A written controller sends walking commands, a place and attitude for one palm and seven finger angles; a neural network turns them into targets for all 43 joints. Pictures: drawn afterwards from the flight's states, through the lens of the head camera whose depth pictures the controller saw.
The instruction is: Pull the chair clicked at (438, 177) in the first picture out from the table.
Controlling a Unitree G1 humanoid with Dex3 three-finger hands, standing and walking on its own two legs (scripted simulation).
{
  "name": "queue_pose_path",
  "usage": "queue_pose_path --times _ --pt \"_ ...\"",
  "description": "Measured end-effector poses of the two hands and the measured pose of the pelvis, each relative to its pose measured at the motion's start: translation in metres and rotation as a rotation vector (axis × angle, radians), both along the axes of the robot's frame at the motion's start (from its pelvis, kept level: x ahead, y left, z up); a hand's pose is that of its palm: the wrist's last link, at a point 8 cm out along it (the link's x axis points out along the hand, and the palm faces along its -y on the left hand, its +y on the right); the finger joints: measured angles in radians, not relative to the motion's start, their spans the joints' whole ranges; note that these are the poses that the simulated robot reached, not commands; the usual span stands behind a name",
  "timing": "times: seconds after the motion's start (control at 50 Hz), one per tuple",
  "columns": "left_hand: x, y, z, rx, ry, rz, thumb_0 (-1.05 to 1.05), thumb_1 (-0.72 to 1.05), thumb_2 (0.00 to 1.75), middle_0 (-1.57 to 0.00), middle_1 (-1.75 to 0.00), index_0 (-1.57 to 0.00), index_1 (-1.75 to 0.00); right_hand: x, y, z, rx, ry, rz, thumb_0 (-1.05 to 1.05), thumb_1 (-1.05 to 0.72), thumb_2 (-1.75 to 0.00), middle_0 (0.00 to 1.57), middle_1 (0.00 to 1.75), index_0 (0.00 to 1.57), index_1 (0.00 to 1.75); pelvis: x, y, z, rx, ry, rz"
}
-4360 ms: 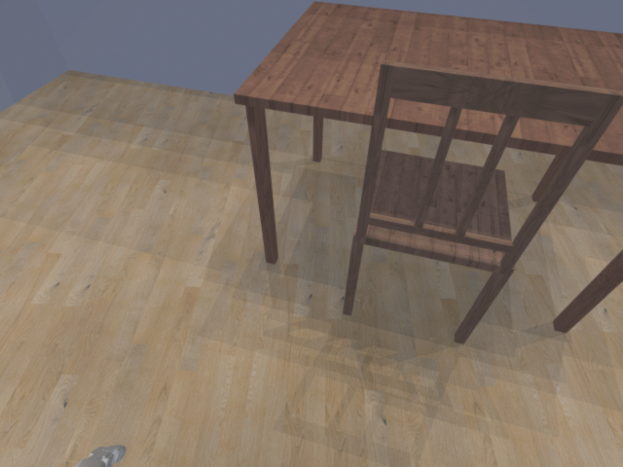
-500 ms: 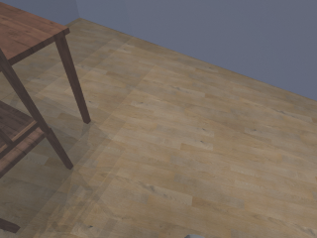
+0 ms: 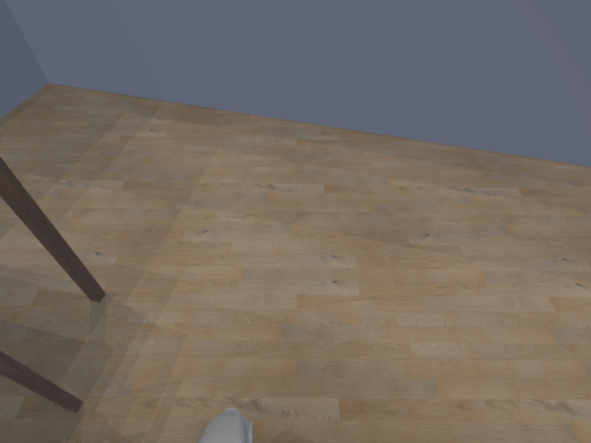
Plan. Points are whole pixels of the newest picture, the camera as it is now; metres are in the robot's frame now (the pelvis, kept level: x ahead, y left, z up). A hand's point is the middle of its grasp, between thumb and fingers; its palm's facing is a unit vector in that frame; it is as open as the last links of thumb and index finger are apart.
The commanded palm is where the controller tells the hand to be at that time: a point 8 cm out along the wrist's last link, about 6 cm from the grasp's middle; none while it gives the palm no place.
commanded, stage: walk to a spot facing it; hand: left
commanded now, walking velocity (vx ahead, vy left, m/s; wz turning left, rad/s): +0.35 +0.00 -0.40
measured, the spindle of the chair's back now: out of the picture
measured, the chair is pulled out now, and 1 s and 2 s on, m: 0.00 0.00 0.00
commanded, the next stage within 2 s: turn to face it in 0.58 s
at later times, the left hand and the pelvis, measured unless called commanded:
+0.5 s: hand (191, 336) +0.31 +0.21 -0.16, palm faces -0.24 -0.95 -0.19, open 7.4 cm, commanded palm none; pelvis +0.18 +0.05 +0.00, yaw -17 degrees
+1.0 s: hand (260, 291) +0.41 +0.10 -0.16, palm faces -0.30 -0.94 -0.16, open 7.3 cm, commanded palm none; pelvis +0.25 -0.01 +0.00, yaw -19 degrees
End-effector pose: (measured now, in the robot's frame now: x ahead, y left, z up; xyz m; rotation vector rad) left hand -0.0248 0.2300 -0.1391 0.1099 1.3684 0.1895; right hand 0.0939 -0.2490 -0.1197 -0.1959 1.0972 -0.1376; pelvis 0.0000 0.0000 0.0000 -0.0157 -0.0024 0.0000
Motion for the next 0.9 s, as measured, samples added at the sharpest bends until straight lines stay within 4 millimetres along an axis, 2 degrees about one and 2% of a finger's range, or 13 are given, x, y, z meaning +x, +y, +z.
queue_pose_path --times 0.1,0.14,0.2,0.26,0.36,0.42,0.5,0.6,0.66,0.7,0.74,0.82,0.9 --pt "0.015 0.025 -0.026 -0.040 0.110 0.020 0.00 0.90 0.90 -0.20 -0.30 -0.20 -0.30 0.075 0.034 -0.001 -0.032 -0.090 0.031 0.01 -0.91 -0.90 0.20 0.29 0.20 0.30 0.051 0.030 -0.019 -0.016 -0.007 -0.047" --pt "0.033 0.038 -0.036 -0.049 0.143 0.005 0.00 0.90 0.90 -0.20 -0.30 -0.20 -0.30 0.090 0.044 -0.002 -0.048 -0.118 0.014 0.01 -0.91 -0.90 0.20 0.29 0.20 0.30 0.066 0.039 -0.024 -0.015 -0.018 -0.077" --pt "0.079 0.056 -0.033 -0.043 0.120 -0.051 0.00 0.91 0.90 -0.20 -0.30 -0.20 -0.30 0.087 0.056 0.002 -0.043 -0.094 -0.046 0.00 -0.91 -0.90 0.20 0.29 0.20 0.30 0.086 0.047 -0.017 -0.011 -0.032 -0.122" --pt "0.139 0.068 -0.022 -0.030 0.041 -0.102 0.01 0.91 0.90 -0.20 -0.30 -0.20 -0.30 0.071 0.066 0.004 -0.028 -0.027 -0.120 0.00 -0.91 -0.90 0.20 0.29 0.20 0.30 0.106 0.053 -0.006 -0.009 -0.034 -0.153" --pt "0.234 0.071 -0.004 -0.008 -0.077 -0.189 0.00 0.91 0.90 -0.20 -0.29 -0.19 -0.30 0.040 0.066 0.003 -0.028 0.077 -0.270 -0.01 -0.94 -0.90 0.20 0.29 0.20 0.30 0.139 0.059 0.004 0.000 -0.024 -0.215" --pt "0.284 0.061 0.002 -0.004 -0.121 -0.250 0.00 0.91 0.90 -0.19 -0.29 -0.19 -0.30 0.021 0.070 -0.001 -0.008 0.150 -0.334 0.00 -0.94 -0.90 0.20 0.29 0.20 0.30 0.156 0.057 0.005 0.007 -0.021 -0.250" --pt "0.344 0.035 0.006 -0.009 -0.159 -0.345 0.00 0.91 0.90 -0.19 -0.29 -0.19 -0.30 0.000 0.077 -0.009 0.033 0.241 -0.415 0.00 -0.92 -0.90 0.20 0.29 0.20 0.30 0.175 0.048 0.003 0.015 -0.021 -0.296" --pt "0.409 -0.018 0.005 -0.016 -0.200 -0.476 0.00 0.91 0.90 -0.19 -0.29 -0.19 -0.30 -0.018 0.079 -0.026 0.100 0.328 -0.518 0.00 -0.91 -0.90 0.20 0.29 0.20 0.30 0.198 0.028 -0.007 0.029 -0.017 -0.362" --pt "0.442 -0.052 0.000 -0.014 -0.255 -0.545 0.00 0.91 0.90 -0.20 -0.29 -0.19 -0.30 -0.020 0.071 -0.043 0.139 0.361 -0.562 0.01 -0.91 -0.90 0.20 0.29 0.20 0.30 0.212 0.008 -0.021 0.033 -0.012 -0.392" --pt "0.455 -0.068 -0.001 -0.012 -0.290 -0.567 0.00 0.91 0.90 -0.20 -0.29 -0.19 -0.30 -0.014 0.061 -0.051 0.150 0.369 -0.577 0.01 -0.91 -0.90 0.20 0.29 0.20 0.30 0.215 0.000 -0.025 0.028 -0.012 -0.411" --pt "0.460 -0.077 0.002 -0.008 -0.296 -0.569 0.00 0.91 0.90 -0.20 -0.29 -0.20 -0.30 0.000 0.048 -0.050 0.140 0.346 -0.582 0.01 -0.91 -0.90 0.20 0.29 0.20 0.30 0.219 -0.005 -0.022 0.025 -0.018 -0.417" --pt "0.459 -0.087 0.011 -0.003 -0.276 -0.559 0.00 0.91 0.90 -0.20 -0.30 -0.20 -0.30 0.039 0.024 -0.039 0.106 0.252 -0.560 0.01 -0.91 -0.90 0.20 0.29 0.20 0.30 0.229 -0.012 -0.010 0.021 -0.010 -0.419" --pt "0.453 -0.092 0.014 -0.028 -0.263 -0.533 0.00 0.91 0.90 -0.20 -0.30 -0.20 -0.30 0.072 0.012 -0.028 0.089 0.182 -0.529 0.00 -0.91 -0.90 0.20 0.29 0.20 0.30 0.241 -0.017 -0.003 0.017 -0.003 -0.391"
